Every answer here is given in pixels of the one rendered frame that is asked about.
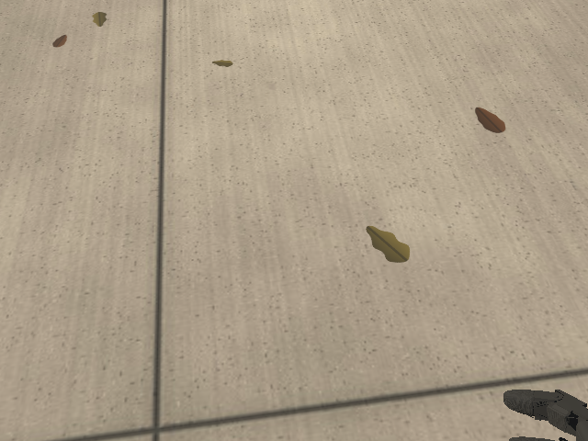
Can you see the right robot hand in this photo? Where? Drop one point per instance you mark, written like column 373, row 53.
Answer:
column 559, row 408

